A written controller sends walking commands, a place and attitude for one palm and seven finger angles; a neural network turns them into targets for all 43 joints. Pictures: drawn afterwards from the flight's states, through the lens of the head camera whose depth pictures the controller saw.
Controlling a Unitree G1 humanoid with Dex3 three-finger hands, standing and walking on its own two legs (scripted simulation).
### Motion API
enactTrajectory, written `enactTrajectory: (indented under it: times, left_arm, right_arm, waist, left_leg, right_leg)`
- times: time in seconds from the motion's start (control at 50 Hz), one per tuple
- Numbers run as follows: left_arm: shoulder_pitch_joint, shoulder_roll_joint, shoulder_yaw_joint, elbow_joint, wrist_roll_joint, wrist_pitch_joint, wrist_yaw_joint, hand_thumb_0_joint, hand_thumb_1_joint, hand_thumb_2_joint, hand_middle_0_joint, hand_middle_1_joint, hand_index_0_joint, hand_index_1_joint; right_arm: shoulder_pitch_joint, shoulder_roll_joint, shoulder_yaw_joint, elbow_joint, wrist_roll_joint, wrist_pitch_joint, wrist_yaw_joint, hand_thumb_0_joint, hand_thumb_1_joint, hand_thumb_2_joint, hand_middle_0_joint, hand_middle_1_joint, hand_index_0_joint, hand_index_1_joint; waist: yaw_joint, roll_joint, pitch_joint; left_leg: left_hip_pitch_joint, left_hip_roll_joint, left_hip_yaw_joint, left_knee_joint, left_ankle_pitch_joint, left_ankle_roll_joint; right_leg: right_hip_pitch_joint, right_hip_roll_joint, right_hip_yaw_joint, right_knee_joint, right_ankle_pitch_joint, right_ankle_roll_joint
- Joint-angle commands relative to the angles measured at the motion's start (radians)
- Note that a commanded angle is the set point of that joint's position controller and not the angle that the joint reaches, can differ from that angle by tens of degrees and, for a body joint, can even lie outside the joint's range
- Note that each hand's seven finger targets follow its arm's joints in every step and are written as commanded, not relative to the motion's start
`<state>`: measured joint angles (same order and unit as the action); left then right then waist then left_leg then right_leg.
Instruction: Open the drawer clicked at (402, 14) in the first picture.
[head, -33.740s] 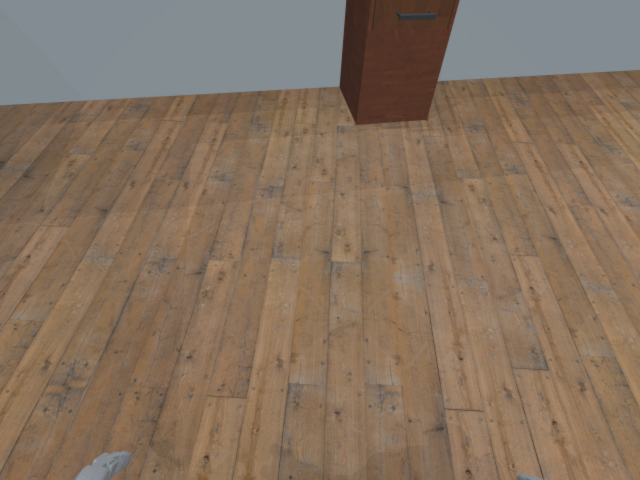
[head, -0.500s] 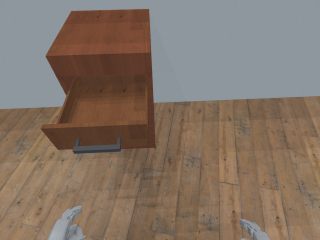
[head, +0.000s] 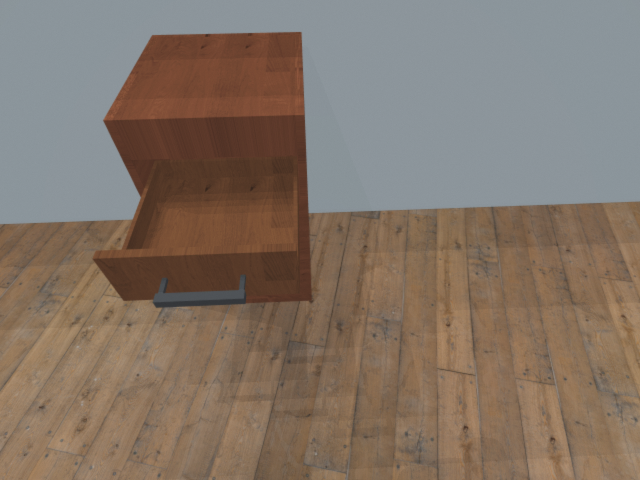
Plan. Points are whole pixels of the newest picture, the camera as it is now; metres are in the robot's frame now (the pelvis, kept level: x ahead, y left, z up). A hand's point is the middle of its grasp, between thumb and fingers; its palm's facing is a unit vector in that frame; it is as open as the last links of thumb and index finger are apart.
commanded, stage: let the arm hang, fingers relaxed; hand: left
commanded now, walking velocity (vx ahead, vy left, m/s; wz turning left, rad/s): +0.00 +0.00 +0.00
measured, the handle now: (202, 290) +0.48 +0.28 -0.19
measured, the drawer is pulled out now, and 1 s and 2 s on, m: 0.30 0.30 0.30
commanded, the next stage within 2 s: look to check the result in 0.40 s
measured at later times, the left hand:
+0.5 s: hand out of the picture -0.01 +0.15 -0.18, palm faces +0.04 -0.99 -0.16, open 7.4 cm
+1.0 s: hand out of the picture +0.01 +0.14 -0.18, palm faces +0.04 -0.98 -0.17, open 7.4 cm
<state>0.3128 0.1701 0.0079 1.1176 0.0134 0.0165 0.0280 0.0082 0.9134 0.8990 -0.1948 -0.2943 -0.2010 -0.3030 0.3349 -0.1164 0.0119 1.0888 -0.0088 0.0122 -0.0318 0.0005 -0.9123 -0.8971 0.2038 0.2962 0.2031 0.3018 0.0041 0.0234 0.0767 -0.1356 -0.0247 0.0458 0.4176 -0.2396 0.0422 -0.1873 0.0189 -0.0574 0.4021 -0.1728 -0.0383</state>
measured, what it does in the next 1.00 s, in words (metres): stands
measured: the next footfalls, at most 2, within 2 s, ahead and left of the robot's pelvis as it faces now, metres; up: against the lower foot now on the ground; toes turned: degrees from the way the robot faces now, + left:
none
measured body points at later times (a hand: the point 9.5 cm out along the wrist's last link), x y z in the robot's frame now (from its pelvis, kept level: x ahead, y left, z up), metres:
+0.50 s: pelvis +0.01 -0.01 +0.00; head +0.02 -0.01 +0.45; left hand -0.01 +0.20 -0.16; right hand -0.04 -0.20 -0.16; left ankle -0.01 +0.09 -0.74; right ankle +0.03 -0.10 -0.74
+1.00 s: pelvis +0.02 -0.02 +0.00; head +0.04 -0.02 +0.45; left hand +0.01 +0.19 -0.16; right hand -0.01 -0.21 -0.17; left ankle -0.01 +0.09 -0.74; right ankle +0.03 -0.10 -0.74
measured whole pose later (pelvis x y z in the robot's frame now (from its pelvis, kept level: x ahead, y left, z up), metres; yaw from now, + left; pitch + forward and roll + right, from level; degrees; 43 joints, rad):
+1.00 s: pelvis +0.02 -0.02 +0.00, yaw -1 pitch -2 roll +0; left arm 0.29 0.11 0.01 1.14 0.01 -0.01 0.04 0.01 0.91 0.90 -0.20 -0.29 -0.20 -0.30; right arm 0.33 -0.09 0.00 1.13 -0.01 -0.01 -0.05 0.00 -0.91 -0.90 0.20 0.30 0.20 0.30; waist 0.00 0.01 0.07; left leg -0.11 -0.01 0.05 0.40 -0.26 0.02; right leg -0.17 0.04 -0.05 0.41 -0.20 -0.06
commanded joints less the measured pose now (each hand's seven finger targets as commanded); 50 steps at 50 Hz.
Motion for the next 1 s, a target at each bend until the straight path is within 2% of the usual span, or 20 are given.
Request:
enactTrajectory:
  times: [0.0,0.06,0.18,0.24,0.32,0.4,0.52,0.6,0.64,0.68,0.74,0.78,0.84,0.98]
  left_arm:
    - [0.050,0.080,0.013,-0.023,-0.002,-0.016,0.011,0.000,0.900,0.900,-0.200,-0.300,-0.200,-0.300]
    - [0.060,0.071,0.015,-0.014,-0.001,-0.018,0.013,0.000,0.900,0.900,-0.200,-0.300,-0.200,-0.300]
    - [0.063,0.054,0.018,-0.010,0.002,-0.017,0.014,0.000,0.900,0.900,-0.200,-0.300,-0.200,-0.300]
    - [0.074,0.046,0.019,-0.011,0.002,-0.021,0.015,0.000,0.900,0.900,-0.200,-0.300,-0.200,-0.300]
    - [0.072,0.039,0.021,-0.005,-0.002,-0.024,0.014,0.000,0.900,0.900,-0.200,-0.300,-0.200,-0.300]
    - [0.072,0.032,0.020,0.001,-0.003,-0.028,0.016,0.000,0.900,0.900,-0.200,-0.300,-0.200,-0.300]
    - [0.071,0.030,0.018,0.008,-0.002,-0.026,0.018,0.000,0.900,0.900,-0.200,-0.300,-0.200,-0.300]
    - [0.072,0.029,0.019,0.007,-0.003,-0.025,0.018,0.000,0.900,0.900,-0.200,-0.300,-0.200,-0.300]
    - [0.078,0.025,0.018,0.008,-0.002,-0.027,0.019,0.000,0.900,0.900,-0.200,-0.300,-0.200,-0.300]
    - [0.069,0.027,0.019,0.007,-0.002,-0.027,0.019,0.000,0.900,0.900,-0.200,-0.300,-0.200,-0.300]
    - [0.074,0.027,0.020,0.006,-0.002,-0.030,0.020,0.000,0.900,0.900,-0.200,-0.300,-0.200,-0.300]
    - [0.071,0.026,0.019,0.006,-0.003,-0.030,0.020,0.000,0.900,0.900,-0.200,-0.300,-0.200,-0.300]
    - [0.075,0.026,0.020,0.007,-0.001,-0.033,0.021,0.000,0.900,0.900,-0.200,-0.300,-0.200,-0.300]
    - [0.065,0.030,0.019,0.008,-0.003,-0.033,0.020,0.000,0.900,0.900,-0.200,-0.300,-0.200,-0.300]
  right_arm:
    - [0.091,-0.092,-0.020,-0.003,-0.002,-0.011,-0.009,0.000,-0.900,-0.900,0.200,0.300,0.200,0.300]
    - [0.103,-0.079,-0.021,0.010,-0.002,-0.014,-0.010,0.000,-0.900,-0.900,0.200,0.300,0.200,0.300]
    - [0.112,-0.059,-0.023,0.020,-0.005,-0.013,-0.012,0.000,-0.900,-0.900,0.200,0.300,0.200,0.300]
    - [0.117,-0.057,-0.025,0.019,-0.003,-0.015,-0.013,0.000,-0.900,-0.900,0.200,0.300,0.200,0.300]
    - [0.119,-0.047,-0.024,0.022,-0.003,-0.022,-0.017,0.000,-0.900,-0.900,0.200,0.300,0.200,0.300]
    - [0.125,-0.049,-0.024,0.025,-0.001,-0.024,-0.021,0.000,-0.900,-0.900,0.200,0.300,0.200,0.300]
    - [0.125,-0.049,-0.024,0.033,0.000,-0.019,-0.021,0.000,-0.900,-0.900,0.200,0.300,0.200,0.300]
    - [0.122,-0.051,-0.024,0.032,-0.001,-0.020,-0.020,0.000,-0.900,-0.900,0.200,0.300,0.200,0.300]
    - [0.117,-0.054,-0.027,0.029,0.000,-0.018,-0.020,0.000,-0.900,-0.900,0.200,0.300,0.200,0.300]
    - [0.117,-0.050,-0.026,0.033,-0.001,-0.021,-0.020,0.000,-0.900,-0.900,0.200,0.300,0.200,0.300]
    - [0.112,-0.055,-0.027,0.030,0.002,-0.023,-0.021,0.000,-0.900,-0.900,0.200,0.300,0.200,0.300]
    - [0.107,-0.051,-0.026,0.034,0.000,-0.023,-0.021,0.000,-0.900,-0.900,0.200,0.300,0.200,0.300]
    - [0.105,-0.053,-0.027,0.035,0.002,-0.023,-0.021,0.000,-0.900,-0.900,0.200,0.300,0.200,0.300]
    - [0.099,-0.051,-0.024,0.039,0.001,-0.022,-0.022,0.000,-0.900,-0.900,0.200,0.300,0.200,0.300]
  waist:
    - [-0.007,-0.046,0.047]
    - [-0.006,-0.033,0.044]
    - [-0.007,-0.001,0.084]
    - [-0.006,-0.013,0.064]
    - [-0.006,0.018,0.033]
    - [-0.010,0.001,0.012]
    - [-0.011,-0.009,0.056]
    - [-0.010,-0.007,0.049]
    - [-0.011,-0.033,0.040]
    - [-0.013,-0.006,0.039]
    - [-0.011,-0.022,0.013]
    - [-0.010,-0.014,0.031]
    - [-0.011,-0.028,0.020]
    - [-0.012,-0.005,0.029]
  left_leg:
    - [-0.083,0.114,-0.116,-0.112,-0.025,0.015]
    - [-0.080,0.117,-0.115,-0.112,-0.022,0.016]
    - [-0.108,0.109,-0.114,-0.119,-0.066,0.014]
    - [-0.092,0.110,-0.109,-0.108,-0.039,0.012]
    - [-0.079,0.108,-0.105,-0.098,0.022,0.011]
    - [-0.057,0.118,-0.102,-0.092,0.072,0.008]
    - [-0.064,0.117,-0.098,-0.099,0.051,0.005]
    - [-0.058,0.117,-0.100,-0.101,0.044,0.007]
    - [-0.042,0.120,-0.097,-0.094,0.050,0.007]
    - [-0.042,0.118,-0.094,-0.098,0.061,0.006]
    - [-0.023,0.123,-0.093,-0.091,0.098,0.005]
    - [-0.033,0.119,-0.090,-0.092,0.097,0.004]
    - [-0.019,0.122,-0.086,-0.089,0.118,0.002]
    - [-0.020,0.118,-0.083,-0.092,0.110,-0.002]
  right_leg:
    - [-0.012,-0.102,0.134,-0.099,-0.084,-0.021]
    - [-0.016,-0.101,0.127,-0.092,-0.074,-0.019]
    - [-0.045,-0.095,0.138,-0.093,-0.101,-0.022]
    - [-0.043,-0.095,0.138,-0.089,-0.087,-0.023]
    - [-0.009,-0.102,0.136,-0.081,-0.028,-0.025]
    - [0.007,-0.102,0.129,-0.074,0.024,-0.024]
    - [-0.015,-0.102,0.129,-0.082,0.000,-0.022]
    - [-0.015,-0.099,0.133,-0.082,-0.008,-0.021]
    - [-0.026,-0.096,0.134,-0.082,-0.007,-0.021]
    - [-0.016,-0.101,0.136,-0.082,0.007,-0.022]
    - [-0.003,-0.099,0.132,-0.071,0.052,-0.022]
    - [-0.002,-0.102,0.134,-0.075,0.057,-0.021]
    - [0.003,-0.101,0.130,-0.072,0.083,-0.022]
    - [0.013,-0.105,0.136,-0.081,0.089,-0.021]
